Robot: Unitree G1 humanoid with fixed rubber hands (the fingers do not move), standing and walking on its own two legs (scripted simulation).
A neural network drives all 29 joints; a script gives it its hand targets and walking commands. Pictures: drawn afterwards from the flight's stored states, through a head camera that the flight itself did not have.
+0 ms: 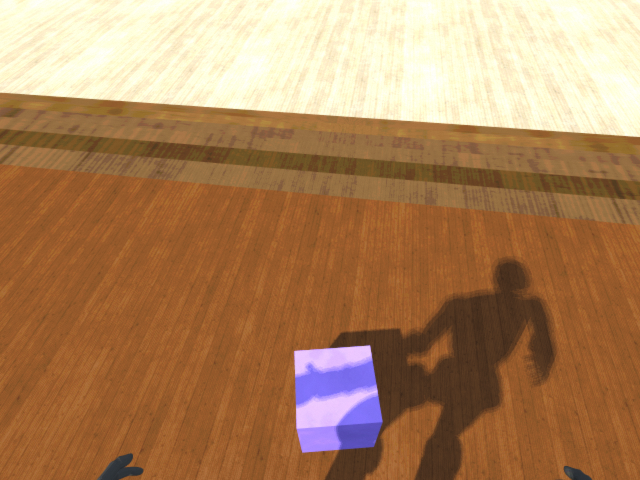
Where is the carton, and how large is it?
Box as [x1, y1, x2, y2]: [294, 346, 382, 452]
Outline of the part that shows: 369,346 294,351 296,425 302,452 373,446 382,421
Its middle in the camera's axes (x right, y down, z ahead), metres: +0.05 +0.45 +1.10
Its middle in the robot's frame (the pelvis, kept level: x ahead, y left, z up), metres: +0.42 +0.01 -0.66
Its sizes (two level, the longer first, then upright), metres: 0.210 0.200 0.250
